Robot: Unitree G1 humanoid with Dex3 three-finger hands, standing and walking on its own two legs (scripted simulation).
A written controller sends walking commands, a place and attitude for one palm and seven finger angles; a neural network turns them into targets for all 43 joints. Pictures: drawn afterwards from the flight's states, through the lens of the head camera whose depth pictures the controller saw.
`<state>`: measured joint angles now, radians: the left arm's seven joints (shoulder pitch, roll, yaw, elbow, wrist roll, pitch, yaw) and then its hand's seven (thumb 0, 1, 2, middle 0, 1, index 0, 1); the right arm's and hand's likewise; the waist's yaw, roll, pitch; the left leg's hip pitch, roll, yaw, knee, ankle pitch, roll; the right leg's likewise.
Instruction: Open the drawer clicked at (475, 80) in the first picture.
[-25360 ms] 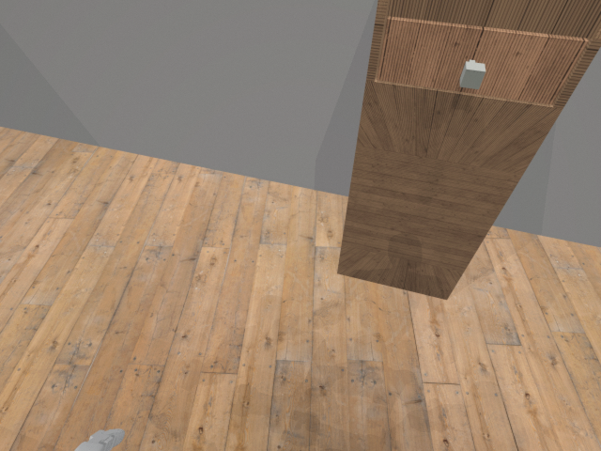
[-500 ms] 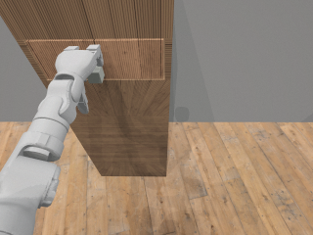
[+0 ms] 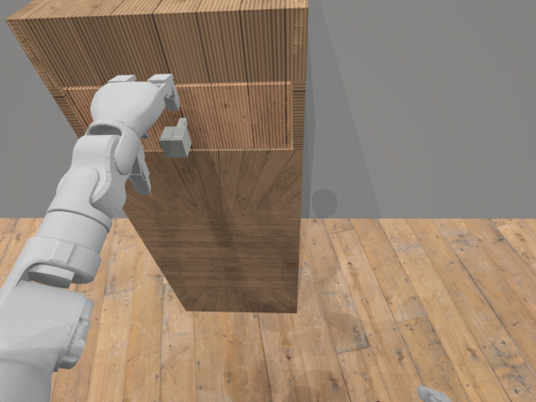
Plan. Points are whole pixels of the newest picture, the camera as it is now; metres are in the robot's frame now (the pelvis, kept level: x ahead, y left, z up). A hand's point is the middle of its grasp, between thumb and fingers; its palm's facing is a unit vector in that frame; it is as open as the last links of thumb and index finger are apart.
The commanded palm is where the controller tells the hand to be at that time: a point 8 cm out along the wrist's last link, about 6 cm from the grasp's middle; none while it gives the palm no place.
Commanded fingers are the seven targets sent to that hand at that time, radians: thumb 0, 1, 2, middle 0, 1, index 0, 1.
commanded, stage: lift the fingers back up to retry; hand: left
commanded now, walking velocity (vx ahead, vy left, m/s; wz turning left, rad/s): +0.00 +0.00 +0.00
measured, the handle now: (178, 134) +0.52 +0.18 +0.13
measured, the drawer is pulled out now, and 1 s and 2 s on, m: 0.00 0.00 0.00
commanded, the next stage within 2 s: re-aim the fingers above the handle in 0.26 s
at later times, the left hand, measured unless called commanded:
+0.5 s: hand (157, 136) +0.43 +0.18 +0.19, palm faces +0.07 -0.02 -1.00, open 13.8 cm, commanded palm +0.41 +0.19 +0.26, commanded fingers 0.00 -0.50 0.30 -0.30 -1.20 -0.30 -1.20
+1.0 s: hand (155, 137) +0.43 +0.18 +0.19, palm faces +0.05 -0.02 -1.00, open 13.8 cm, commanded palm +0.41 +0.20 +0.26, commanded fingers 0.00 -0.50 0.30 -0.30 -1.20 -0.30 -1.20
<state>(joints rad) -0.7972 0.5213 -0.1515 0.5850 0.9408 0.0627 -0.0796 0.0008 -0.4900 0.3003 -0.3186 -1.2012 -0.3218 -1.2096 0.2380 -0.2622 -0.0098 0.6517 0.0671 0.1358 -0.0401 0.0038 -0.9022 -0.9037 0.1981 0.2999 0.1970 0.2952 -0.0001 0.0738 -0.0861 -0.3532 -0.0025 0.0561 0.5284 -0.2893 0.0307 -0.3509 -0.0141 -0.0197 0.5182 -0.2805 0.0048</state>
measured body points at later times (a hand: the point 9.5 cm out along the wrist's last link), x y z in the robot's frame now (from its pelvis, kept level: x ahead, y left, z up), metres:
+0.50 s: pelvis +0.00 +0.00 +0.00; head +0.03 -0.03 +0.45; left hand +0.42 +0.18 +0.25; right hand +0.17 -0.24 -0.12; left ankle -0.02 +0.10 -0.73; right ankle -0.02 -0.12 -0.73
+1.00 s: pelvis -0.01 -0.01 +0.00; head +0.01 -0.04 +0.45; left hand +0.42 +0.18 +0.24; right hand +0.14 -0.26 -0.12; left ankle -0.02 +0.10 -0.73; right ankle -0.02 -0.12 -0.73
